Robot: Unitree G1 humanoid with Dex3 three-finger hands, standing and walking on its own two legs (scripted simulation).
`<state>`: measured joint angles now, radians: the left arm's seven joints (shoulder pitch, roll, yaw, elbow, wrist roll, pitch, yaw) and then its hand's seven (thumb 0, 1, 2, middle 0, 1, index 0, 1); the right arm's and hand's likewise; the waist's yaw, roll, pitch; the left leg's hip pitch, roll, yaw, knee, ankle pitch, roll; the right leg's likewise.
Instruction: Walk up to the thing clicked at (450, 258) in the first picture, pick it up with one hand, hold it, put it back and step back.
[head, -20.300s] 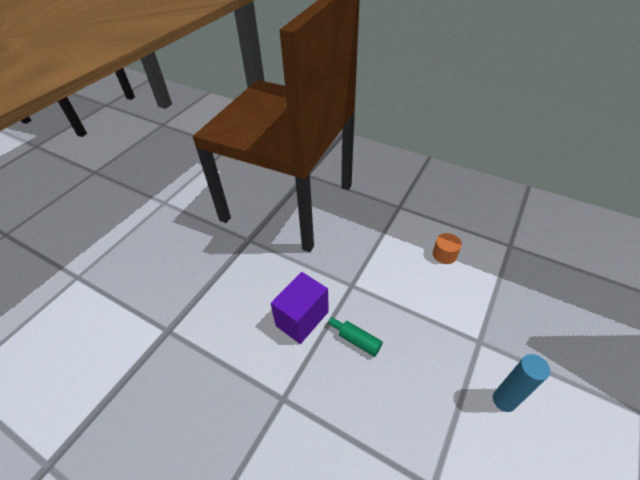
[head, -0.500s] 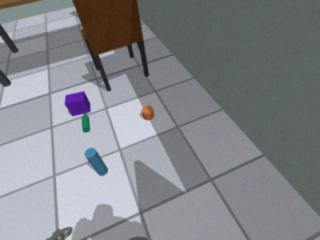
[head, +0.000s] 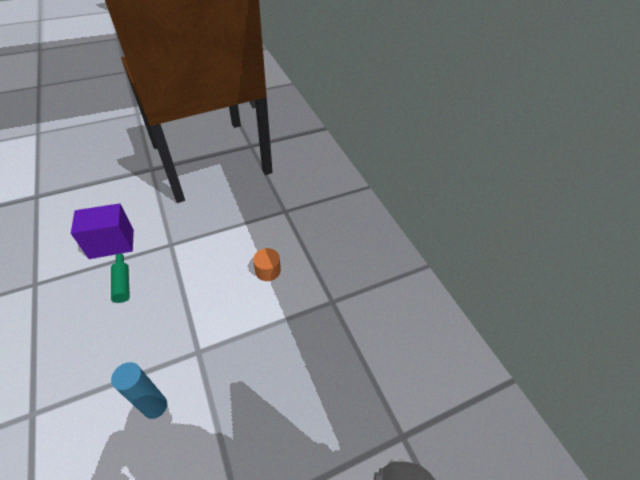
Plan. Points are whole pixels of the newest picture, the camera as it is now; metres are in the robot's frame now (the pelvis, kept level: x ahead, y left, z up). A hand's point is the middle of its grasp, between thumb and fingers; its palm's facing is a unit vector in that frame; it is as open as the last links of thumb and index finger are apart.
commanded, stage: walk up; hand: left
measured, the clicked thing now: (267, 264) +0.92 +0.23 -0.73
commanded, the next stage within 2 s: none
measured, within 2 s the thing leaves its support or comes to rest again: neither
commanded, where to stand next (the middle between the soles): +0.54 -0.02 m, yaw +1 degrees
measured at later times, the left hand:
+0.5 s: hand (178, 410) +0.23 +0.22 -0.11, palm faces +0.04 -0.91 -0.41, open 7.3 cm
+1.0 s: hand (200, 302) +0.41 +0.24 -0.14, palm faces -0.02 -0.93 -0.37, open 7.3 cm
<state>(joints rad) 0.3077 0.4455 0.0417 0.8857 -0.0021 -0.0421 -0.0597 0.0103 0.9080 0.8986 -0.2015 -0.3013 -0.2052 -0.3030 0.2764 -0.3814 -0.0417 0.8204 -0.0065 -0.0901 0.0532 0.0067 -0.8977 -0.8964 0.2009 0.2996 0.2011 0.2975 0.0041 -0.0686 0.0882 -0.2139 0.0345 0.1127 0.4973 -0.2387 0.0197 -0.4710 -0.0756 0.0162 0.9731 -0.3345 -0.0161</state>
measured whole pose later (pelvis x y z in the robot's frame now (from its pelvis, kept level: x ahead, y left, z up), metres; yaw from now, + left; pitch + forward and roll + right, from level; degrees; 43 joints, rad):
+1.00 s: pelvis +0.37 -0.04 +0.00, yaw +3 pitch -3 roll +1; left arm 0.30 0.42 0.04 0.89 0.01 -0.06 -0.05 0.01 0.91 0.90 -0.20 -0.30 -0.21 -0.30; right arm 0.31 -0.42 -0.05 0.81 -0.01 -0.06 0.06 0.01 -0.90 -0.90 0.20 0.30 0.20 0.30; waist -0.02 -0.02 0.09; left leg -0.19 0.04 0.08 0.55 -0.32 0.01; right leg -0.45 -0.09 -0.02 0.71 -0.24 -0.01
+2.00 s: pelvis +0.47 -0.02 +0.01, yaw +3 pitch -3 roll +0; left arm 0.08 0.37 -0.01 1.15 0.00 -0.02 0.00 0.01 0.91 0.90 -0.20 -0.30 -0.21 -0.30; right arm 0.02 -0.37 -0.01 1.13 0.01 0.01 0.03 0.01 -0.90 -0.90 0.20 0.30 0.20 0.30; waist 0.02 0.02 0.07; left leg -0.20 0.04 0.02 0.43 -0.18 -0.02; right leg -0.18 -0.05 -0.02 0.43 -0.20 0.04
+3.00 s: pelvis +0.49 -0.02 +0.01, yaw +3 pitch -2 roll +0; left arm 0.10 0.35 0.00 1.15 0.01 -0.01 -0.01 0.01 0.91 0.90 -0.20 -0.30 -0.21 -0.30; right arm 0.08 -0.36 -0.01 1.15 -0.01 -0.01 0.02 0.01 -0.90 -0.90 0.20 0.30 0.20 0.30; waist -0.01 0.00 0.04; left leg -0.15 0.04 0.01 0.34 -0.16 -0.03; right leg -0.12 -0.05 -0.03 0.34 -0.19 0.04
